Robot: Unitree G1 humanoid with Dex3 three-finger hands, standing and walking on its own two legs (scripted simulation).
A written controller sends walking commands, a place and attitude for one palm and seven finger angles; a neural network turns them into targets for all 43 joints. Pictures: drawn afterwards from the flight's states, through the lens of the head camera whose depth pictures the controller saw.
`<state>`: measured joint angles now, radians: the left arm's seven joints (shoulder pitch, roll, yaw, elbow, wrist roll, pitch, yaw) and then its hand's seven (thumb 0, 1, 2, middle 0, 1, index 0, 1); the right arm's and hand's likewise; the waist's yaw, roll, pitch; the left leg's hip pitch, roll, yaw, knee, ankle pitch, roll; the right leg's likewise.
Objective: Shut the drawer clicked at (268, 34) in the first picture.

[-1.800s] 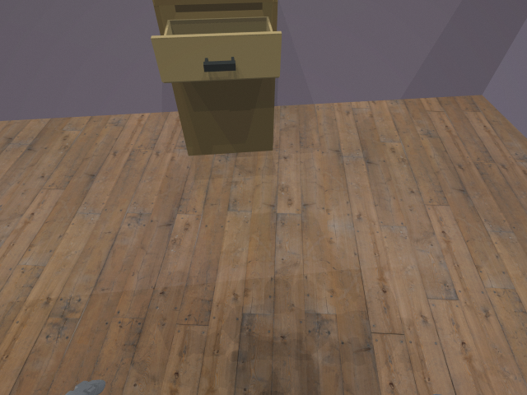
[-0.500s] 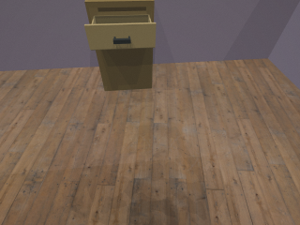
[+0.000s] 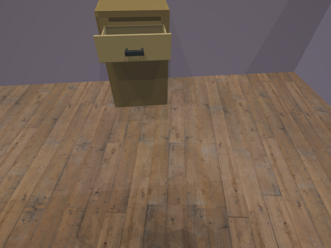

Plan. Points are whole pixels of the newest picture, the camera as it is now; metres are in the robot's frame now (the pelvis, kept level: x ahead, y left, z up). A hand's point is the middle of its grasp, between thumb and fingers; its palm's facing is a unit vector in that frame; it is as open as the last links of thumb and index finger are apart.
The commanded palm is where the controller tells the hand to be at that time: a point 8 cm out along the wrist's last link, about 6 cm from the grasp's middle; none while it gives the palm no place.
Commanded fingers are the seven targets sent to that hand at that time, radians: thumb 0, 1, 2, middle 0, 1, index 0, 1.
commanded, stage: walk to a spot facing it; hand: left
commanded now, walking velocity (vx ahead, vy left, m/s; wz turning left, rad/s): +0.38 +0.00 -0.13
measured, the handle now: (134, 51) +1.15 +0.27 -0.07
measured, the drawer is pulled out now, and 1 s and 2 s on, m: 0.30 0.30 0.30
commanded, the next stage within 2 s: turn to face it in 1.22 s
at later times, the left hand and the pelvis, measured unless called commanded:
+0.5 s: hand (124, 208) +0.28 +0.16 -0.18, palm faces -0.11 -0.97 -0.22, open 7.3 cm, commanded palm none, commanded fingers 0.00 0.90 0.90 -0.20 -0.30 -0.20 -0.30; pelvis +0.17 -0.03 -0.03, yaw -5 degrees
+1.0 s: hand (129, 204) +0.30 +0.14 -0.20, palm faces +0.09 -0.99 -0.13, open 7.3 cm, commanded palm none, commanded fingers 0.00 0.90 0.90 -0.20 -0.30 -0.20 -0.30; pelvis +0.37 -0.02 -0.02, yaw -1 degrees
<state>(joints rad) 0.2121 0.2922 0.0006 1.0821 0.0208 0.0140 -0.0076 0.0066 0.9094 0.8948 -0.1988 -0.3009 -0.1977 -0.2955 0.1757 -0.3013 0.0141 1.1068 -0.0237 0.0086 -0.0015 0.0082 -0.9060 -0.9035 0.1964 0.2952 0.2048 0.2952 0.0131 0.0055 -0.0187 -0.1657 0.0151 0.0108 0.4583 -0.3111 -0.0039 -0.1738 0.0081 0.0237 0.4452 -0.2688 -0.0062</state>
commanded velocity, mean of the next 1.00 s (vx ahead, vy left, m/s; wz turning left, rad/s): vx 0.38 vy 0.00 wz -0.04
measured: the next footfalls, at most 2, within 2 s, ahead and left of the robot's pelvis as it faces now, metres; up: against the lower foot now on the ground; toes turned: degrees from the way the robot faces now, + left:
right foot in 0.50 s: +0.31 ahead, -0.14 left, +0.00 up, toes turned -13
left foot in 0.98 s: +0.49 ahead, +0.08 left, +0.00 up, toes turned +8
